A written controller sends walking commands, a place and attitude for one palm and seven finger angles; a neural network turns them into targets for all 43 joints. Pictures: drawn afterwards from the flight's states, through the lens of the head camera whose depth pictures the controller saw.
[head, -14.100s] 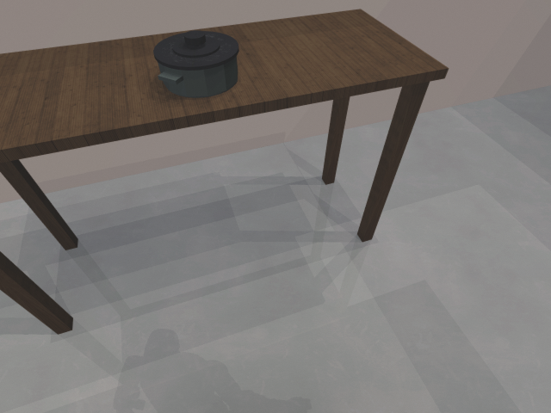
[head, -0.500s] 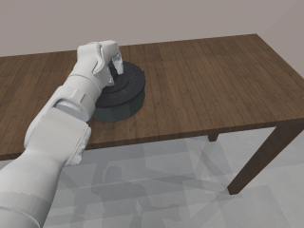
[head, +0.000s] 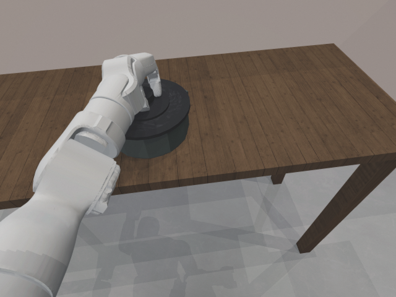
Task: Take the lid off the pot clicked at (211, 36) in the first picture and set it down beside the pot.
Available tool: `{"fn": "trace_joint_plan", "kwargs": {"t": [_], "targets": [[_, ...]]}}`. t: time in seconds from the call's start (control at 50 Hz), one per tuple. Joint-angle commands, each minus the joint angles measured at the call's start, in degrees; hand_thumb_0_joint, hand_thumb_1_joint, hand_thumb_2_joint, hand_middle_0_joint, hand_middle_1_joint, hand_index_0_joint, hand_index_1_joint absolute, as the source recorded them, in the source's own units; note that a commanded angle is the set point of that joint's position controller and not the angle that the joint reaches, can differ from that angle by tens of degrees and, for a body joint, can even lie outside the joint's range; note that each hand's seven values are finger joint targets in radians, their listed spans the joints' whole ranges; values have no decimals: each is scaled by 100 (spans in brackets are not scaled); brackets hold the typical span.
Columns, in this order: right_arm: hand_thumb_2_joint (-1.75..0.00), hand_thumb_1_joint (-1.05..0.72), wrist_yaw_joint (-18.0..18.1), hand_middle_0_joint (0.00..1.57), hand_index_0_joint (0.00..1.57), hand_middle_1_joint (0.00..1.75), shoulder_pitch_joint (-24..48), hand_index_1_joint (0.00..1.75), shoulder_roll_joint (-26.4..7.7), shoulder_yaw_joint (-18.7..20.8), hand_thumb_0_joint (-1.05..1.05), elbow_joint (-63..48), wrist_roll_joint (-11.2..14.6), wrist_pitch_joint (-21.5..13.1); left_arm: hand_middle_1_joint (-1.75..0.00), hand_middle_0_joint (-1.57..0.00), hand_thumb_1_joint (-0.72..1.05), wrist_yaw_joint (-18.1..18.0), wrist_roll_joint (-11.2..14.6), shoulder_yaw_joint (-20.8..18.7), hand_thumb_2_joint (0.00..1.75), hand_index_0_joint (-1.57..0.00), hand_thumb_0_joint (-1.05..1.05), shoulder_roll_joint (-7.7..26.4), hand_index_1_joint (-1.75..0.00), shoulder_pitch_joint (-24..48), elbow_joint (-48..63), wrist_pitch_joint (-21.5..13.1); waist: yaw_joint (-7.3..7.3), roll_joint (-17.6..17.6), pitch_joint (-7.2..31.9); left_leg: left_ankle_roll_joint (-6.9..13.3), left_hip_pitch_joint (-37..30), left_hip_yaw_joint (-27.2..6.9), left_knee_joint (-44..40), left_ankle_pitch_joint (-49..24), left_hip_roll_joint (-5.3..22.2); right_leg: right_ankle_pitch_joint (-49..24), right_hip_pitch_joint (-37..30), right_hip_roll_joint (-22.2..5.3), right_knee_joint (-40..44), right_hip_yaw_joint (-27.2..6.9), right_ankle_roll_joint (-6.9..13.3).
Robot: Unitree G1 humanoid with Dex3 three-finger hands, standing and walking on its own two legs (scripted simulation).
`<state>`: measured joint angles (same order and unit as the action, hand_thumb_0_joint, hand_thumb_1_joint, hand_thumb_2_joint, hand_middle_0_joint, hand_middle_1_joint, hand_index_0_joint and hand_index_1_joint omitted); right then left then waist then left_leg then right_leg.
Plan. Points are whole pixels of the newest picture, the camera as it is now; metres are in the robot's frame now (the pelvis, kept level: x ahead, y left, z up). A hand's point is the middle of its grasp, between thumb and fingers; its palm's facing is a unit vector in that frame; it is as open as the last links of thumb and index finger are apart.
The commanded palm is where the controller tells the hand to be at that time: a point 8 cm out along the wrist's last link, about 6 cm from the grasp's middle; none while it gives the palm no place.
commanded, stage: lift the lid straight up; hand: left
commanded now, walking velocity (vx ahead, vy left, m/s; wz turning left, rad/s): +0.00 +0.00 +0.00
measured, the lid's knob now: (142, 96) +0.50 +0.10 +0.16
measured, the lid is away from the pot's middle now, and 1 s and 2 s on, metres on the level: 0.00 0.01 0.01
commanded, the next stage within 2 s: move the lid sideways beside the pot in 1.86 s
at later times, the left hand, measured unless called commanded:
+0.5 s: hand (135, 80) +0.47 +0.10 +0.22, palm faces -0.35 -0.14 -0.93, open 7.5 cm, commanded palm +0.47 +0.10 +0.28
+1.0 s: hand (129, 56) +0.48 +0.10 +0.26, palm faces -0.30 -0.16 -0.94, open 7.5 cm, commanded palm +0.48 +0.11 +0.32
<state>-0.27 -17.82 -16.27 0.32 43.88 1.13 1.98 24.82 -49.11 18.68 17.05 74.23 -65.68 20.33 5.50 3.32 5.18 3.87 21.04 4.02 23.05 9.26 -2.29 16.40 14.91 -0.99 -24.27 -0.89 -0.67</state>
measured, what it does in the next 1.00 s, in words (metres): stands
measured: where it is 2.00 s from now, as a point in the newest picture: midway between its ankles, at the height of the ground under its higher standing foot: outside the picture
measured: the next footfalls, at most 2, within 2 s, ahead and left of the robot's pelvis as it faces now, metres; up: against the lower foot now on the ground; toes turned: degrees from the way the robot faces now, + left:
none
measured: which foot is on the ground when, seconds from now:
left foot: down 0.00-1.00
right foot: down 0.00-1.00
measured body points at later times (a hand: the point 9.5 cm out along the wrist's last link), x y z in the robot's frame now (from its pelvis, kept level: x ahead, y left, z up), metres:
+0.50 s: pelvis +0.00 +0.00 +0.00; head +0.01 -0.03 +0.45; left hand +0.48 +0.10 +0.27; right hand +0.06 -0.27 -0.14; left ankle +0.02 +0.08 -0.74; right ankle -0.05 -0.13 -0.74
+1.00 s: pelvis +0.00 +0.00 +0.00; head +0.02 -0.02 +0.45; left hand +0.50 +0.11 +0.31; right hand +0.04 -0.27 -0.13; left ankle +0.02 +0.08 -0.74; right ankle -0.05 -0.13 -0.74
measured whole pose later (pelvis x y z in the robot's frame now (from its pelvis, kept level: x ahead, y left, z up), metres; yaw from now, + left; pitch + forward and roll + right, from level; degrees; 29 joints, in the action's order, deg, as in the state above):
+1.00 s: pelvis +0.00 +0.00 +0.00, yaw +0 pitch +7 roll +0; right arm 0.0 -18.9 -16.8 0.3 44.8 0.9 -0.4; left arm 29.4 -51.9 16.1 20.3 85.9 -69.6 23.0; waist 6.3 3.2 5.7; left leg 3.8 21.1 4.0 22.2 8.8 -2.3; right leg 16.0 15.0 -0.9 -23.6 -1.0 -0.6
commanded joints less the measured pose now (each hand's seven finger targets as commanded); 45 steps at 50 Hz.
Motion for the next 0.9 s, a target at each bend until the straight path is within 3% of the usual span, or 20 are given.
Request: {"fn": "trace_joint_plan", "kwargs": {"t": [0.0, 0.06, 0.1, 0.12, 0.14, 0.2, 0.24, 0.26, 0.32, 0.36, 0.38, 0.44, 0.48, 0.54, 0.64, 0.7, 0.74, 0.8, 0.82, 0.88], "targets": [[-90, -90, 95, 20, 20, 30, -74, 30, -775, 223, 0, -527, -26, -234, -111, -74, 64, -222, -127, -420, 96, -83, 0, 1401, -114, 3851, 1348, -128, 32, -587, 2342, 180, -2316, -331, 192, -1848, -125, -2173, 308, 476, 208, 111, 249], [-90, -90, 49, 20, 20, 30, -42, 30, -702, 247, 0, -567, -8, -318, -111, -74, 64, -240, -161, -202, 96, -83, 0, 1067, -114, 3796, 1620, -177, -3, -335, 2555, 152, -2643, -395, 323, -2426, -66, -2216, 447, 491, 125, 115, 261], [-90, -90, 28, 20, 20, 30, -64, 30, -757, 250, 0, -486, -20, -249, -111, -74, 64, -211, -172, -222, 96, -83, 0, 1039, -114, 3529, 1130, -46, 21, -658, 2116, 160, -2395, -347, 267, -2218, -107, -2214, 468, 523, 205, 190, 240], [-90, -90, 46, 20, 20, 30, -62, 30, -799, 240, 0, -465, -11, -209, -111, -74, 64, -206, -153, -406, 96, -83, 0, 1303, -114, 3535, 977, 33, 14, -860, 1962, 179, -2190, -308, 185, -1842, -140, -2139, 393, 517, 246, 181, 229], [-90, -90, 60, 20, 20, 30, 0, 30, -808, 208, 0, -488, 7, -218, -111, -74, 64, -205, -136, -475, 96, -83, 0, 1480, -114, 3848, 1199, 22, 4, -813, 2095, 175, -2149, -304, 128, -1686, -159, -2135, 277, 495, 232, 153, 231], [-90, -90, 75, 20, 20, 30, 12, 30, -723, 207, 0, -558, -23, -323, -112, -74, 64, -197, -189, -323, 96, -83, 0, 1332, -114, 4220, 1643, -75, -1, -354, 2508, 175, -2459, -384, 252, -2006, -115, -2170, 349, 450, 169, 64, 267], [-90, -90, 74, 20, 20, 30, -4, 30, -719, 217, 0, -529, -23, -336, -112, -74, 64, -173, -243, -334, 96, -83, 0, 1291, -114, 4014, 1407, -48, -21, -595, 2432, 163, -2458, -390, 244, -2080, -107, -2168, 364, 485, 152, 126, 261], [-90, -90, 77, 20, 20, 30, 57, 30, -724, 199, 0, -505, -11, -301, -112, -74, 64, -134, -230, -276, 96, -83, 0, 1171, -114, 3731, 1020, 42, -31, -717, 2134, 162, -2268, -353, 207, -1912, -130, -2110, 400, 485, 182, 144, 255], [-90, -90, 105, 20, 20, 30, 78, 30, -776, 184, 0, -514, -19, -254, -112, -74, 64, -51, -178, -499, 96, -83, 0, 1540, -114, 3960, 1054, 125, -33, -956, 2091, 203, -2100, -276, 118, -1572, -189, -2215, 167, 447, 261, 106, 214], [-90, -90, 133, 20, 20, 30, 116, 30, -750, 166, 0, -533, -6, -290, -112, -74, 64, 8, -200, -362, 96, -83, 0, 1425, -114, 4155, 1126, 110, 12, -808, 2092, 204, -2132, -285, 120, -1496, -189, -2156, 262, 430, 262, 72, 219], [-90, -90, 127, 20, 20, 30, 48, 30, -752, 192, 0, -567, -20, -297, -112, -74, 64, 8, -164, -304, 96, -83, 0, 1320, -114, 4258, 1425, 48, -10, -590, 2309, 188, -2274, -313, 176, -1723, -153, -2252, 238, 421, 232, 67, 246], [-90, -90, 131, 20, 20, 30, 85, 30, -766, 178, 0, -521, -14, -273, -112, -74, 64, 78, -257, -306, 96, -83, 0, 1349, -115, 4095, 1070, 116, 14, -750, 2016, 187, -2176, -303, 125, -1590, -176, -2120, 326, 448, 263, 108, 235], [-90, -90, 143, 20, 20, 30, 45, 30, -798, 193, 0, -560, -47, -268, -112, -74, 64, 100, -207, -489, 96, -83, 0, 1577, -115, 4050, 1152, 116, -60, -800, 2221, 189, -2158, -309, 123, -1612, -171, -2220, 114, 424, 271, 90, 242], [-90, -90, 135, 20, 20, 30, 115, 30, -748, 178, 0, -551, -6, -290, -112, -74, 64, 137, -265, -213, 96, -83, 0, 1237, -115, 4230, 1152, 111, 29, -711, 2055, 193, -2265, -331, 138, -1677, -161, -2103, 359, 441, 268, 98, 239], [-90, -90, 169, 20, 20, 30, 86, 30, -798, 155, 0, -487, -13, -296, -112, -74, 64, 164, -280, -356, 96, -83, 0, 1509, -115, 4477, 890, 191, 68, -873, 1855, 215, -2024, -314, 33, -1207, -190, -1901, 333, 423, 361, 64, 232], [-90, -90, 153, 20, 20, 30, 59, 30, -803, 161, 0, -476, -20, -331, -112, -74, 64, 137, -334, -296, 96, -83, 0, 1500, -115, 4742, 1014, 148, 78, -586, 2088, 187, -2110, -364, 48, -1261, -145, -1839, 365, 415, 326, 33, 270], [-90, -90, 151, 20, 20, 30, 21, 30, -792, 175, 0, -420, -7, -355, -112, -74, 64, 130, -350, -170, 96, -83, 0, 1251, -115, 4783, 814, 162, 149, -585, 1976, 182, -2180, -390, 66, -1237, -139, -1714, 558, 445, 333, 75, 275], [-90, -90, 155, 20, 20, 30, -68, 30, -859, 193, 0, -387, -47, -370, -112, -74, 64, 152, -382, -389, 96, -83, 0, 1615, -115, 4904, 825, 164, 121, -665, 2269, 196, -2169, -394, 67, -1352, -135, -1900, 332, 417, 329, 40, 266], [-90, -90, 164, 20, 20, 30, -73, 30, -849, 193, 0, -360, -33, -367, -112, -74, 64, 158, -411, -404, 96, -83, 0, 1626, -115, 4913, 593, 195, 161, -800, 2159, 214, -2098, -367, 76, -1321, -138, -1931, 354, 412, 338, 38, 253], [-90, -90, 124, 20, 20, 30, -136, 30, -861, 229, 0, -443, -53, -426, -112, -74, 64, 137, -363, -443, 96, -83, 0, 1654, -115, 5008, 1041, 144, 37, -318, 2633, 173, -2346, -411, 212, -2002, -80, -2219, 246, 391, 229, -7, 308]]}}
